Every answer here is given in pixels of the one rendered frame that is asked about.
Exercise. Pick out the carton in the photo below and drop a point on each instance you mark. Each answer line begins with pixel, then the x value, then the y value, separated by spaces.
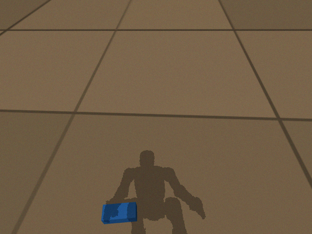
pixel 119 213

